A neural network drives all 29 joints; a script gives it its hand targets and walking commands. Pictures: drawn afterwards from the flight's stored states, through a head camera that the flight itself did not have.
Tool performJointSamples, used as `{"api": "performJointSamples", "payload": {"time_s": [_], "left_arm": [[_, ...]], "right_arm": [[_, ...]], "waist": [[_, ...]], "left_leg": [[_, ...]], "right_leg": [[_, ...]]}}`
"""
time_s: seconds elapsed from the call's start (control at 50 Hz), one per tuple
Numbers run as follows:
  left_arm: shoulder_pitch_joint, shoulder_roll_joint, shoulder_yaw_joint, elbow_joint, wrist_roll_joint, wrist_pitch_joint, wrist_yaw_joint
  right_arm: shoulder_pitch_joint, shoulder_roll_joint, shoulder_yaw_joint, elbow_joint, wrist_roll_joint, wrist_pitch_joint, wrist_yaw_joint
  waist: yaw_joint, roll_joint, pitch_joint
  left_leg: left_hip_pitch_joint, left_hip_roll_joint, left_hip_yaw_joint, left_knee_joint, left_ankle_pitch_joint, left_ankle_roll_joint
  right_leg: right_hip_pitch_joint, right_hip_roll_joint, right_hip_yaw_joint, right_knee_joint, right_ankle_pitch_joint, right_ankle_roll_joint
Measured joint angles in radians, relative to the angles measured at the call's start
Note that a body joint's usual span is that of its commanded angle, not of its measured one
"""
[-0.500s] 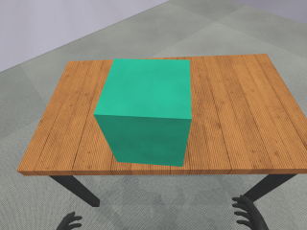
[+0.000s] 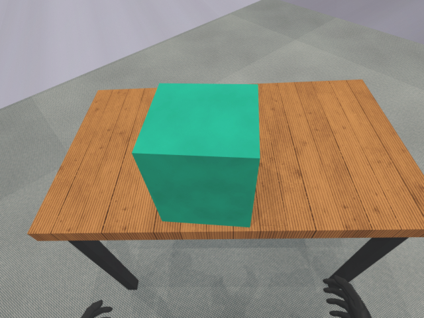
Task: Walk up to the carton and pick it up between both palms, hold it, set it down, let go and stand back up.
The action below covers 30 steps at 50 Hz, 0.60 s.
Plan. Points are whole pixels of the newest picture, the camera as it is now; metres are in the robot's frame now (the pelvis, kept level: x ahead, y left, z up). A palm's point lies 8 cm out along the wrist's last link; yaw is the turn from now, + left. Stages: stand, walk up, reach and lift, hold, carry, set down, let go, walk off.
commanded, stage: stand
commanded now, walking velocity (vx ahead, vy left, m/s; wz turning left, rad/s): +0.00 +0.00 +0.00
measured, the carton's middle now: (206, 158) +0.43 +0.04 +0.04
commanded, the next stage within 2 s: none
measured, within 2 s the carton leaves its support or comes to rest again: neither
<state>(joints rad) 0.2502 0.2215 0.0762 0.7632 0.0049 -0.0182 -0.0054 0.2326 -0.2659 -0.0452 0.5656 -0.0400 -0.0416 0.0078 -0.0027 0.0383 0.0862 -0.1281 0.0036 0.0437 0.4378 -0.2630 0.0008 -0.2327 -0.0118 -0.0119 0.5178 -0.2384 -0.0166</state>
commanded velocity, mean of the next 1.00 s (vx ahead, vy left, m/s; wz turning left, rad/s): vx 0.00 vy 0.00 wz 0.00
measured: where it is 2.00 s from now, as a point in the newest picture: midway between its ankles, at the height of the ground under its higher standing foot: outside the picture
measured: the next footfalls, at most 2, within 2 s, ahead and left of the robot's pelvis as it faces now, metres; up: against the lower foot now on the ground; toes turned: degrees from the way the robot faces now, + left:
none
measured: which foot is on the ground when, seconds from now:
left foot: down 0.00-1.00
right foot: down 0.00-1.00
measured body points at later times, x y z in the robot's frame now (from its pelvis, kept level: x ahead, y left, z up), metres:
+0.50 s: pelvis -0.01 +0.00 +0.00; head +0.01 -0.03 +0.45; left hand +0.09 +0.27 -0.11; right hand +0.13 -0.26 -0.10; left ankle -0.01 +0.13 -0.74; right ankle +0.03 -0.10 -0.74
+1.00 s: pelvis -0.01 +0.00 +0.00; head +0.00 -0.03 +0.45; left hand +0.08 +0.27 -0.11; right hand +0.14 -0.26 -0.10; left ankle -0.01 +0.13 -0.74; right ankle +0.03 -0.10 -0.74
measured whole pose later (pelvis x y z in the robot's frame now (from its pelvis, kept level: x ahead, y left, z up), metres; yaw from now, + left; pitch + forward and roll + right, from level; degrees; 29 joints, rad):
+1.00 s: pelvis -0.01 +0.00 +0.00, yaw +0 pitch -3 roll +2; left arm 0.25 0.22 0.08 0.82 0.00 -0.03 0.00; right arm 0.25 -0.28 -0.05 0.59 -0.04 -0.04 0.01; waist 0.00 0.04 0.08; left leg -0.13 0.00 0.04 0.44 -0.25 0.00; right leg -0.23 -0.01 -0.01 0.52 -0.23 -0.02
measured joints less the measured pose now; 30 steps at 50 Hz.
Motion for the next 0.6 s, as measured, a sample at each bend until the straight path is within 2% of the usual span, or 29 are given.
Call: {"api": "performJointSamples", "payload": {"time_s": [0.6], "left_arm": [[0.0,0.001,0.0,0.039,0.0,-0.009,0.001]], "right_arm": [[0.031,-0.014,0.0,0.017,0.0,0.0,0.0]], "waist": [[0.0,-0.002,-0.001]], "left_leg": [[0.001,0.0,0.0,0.0,0.01,0.0]], "right_leg": [[0.001,0.0,0.0,0.0,0.009,-0.002]]}}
